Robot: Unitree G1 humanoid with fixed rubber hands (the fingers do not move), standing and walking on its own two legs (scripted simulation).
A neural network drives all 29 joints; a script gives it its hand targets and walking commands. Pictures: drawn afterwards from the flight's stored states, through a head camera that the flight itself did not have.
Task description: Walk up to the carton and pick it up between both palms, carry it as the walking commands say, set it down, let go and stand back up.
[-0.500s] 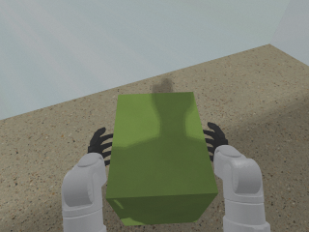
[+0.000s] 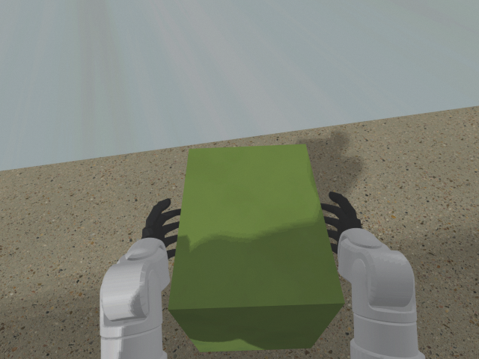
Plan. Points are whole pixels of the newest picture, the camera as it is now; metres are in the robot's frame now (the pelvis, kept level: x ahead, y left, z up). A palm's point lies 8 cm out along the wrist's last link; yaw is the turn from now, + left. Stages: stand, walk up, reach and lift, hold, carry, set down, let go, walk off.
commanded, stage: carry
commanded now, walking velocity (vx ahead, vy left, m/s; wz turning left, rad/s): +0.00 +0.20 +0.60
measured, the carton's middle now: (251, 250) +0.30 -0.01 +0.02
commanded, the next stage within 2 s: none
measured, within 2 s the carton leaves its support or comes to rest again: neither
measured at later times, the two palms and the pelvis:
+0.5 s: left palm out of the picture +0.18 +0.36 +0.08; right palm (196, 271) +0.24 +0.07 +0.07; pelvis -0.05 +0.16 -0.01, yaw +14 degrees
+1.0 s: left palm out of the picture -0.02 +0.58 +0.05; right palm out of the picture +0.14 +0.35 +0.06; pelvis -0.16 +0.31 -0.01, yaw +32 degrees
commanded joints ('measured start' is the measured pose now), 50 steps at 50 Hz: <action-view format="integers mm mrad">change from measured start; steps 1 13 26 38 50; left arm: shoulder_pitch -352 -511 -316 -349 -521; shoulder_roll -891 -990 -950 -905 -989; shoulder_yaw -633 -768 -676 -629 -772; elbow -23 -148 -20 -36 -164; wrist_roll -383 -476 -403 -373 -486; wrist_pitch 25 -9 5 33 -9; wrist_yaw -261 -248 -255 -254 -253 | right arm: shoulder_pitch -436 -390 -500 -456 -400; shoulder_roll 917 943 883 918 952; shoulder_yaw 712 645 762 712 651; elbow -30 -78 -141 -39 -79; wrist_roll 432 384 432 440 386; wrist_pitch -8 -64 -20 0 -69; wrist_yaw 273 279 286 276 273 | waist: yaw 45 14 33 48 17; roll -309 175 -222 -322 172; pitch -227 -350 -238 -216 -355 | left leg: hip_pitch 50 388 -251 55 358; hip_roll -46 125 -44 -51 129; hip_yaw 101 -220 -106 102 -234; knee -189 -438 238 -202 -452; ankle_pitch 15 618 -73 38 572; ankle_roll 14 260 20 8 268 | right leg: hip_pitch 218 -315 280 230 -276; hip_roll -172 161 -358 -155 161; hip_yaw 72 173 558 53 168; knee -143 564 -329 -134 525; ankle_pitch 409 -222 295 428 -242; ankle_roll -88 14 -301 -82 11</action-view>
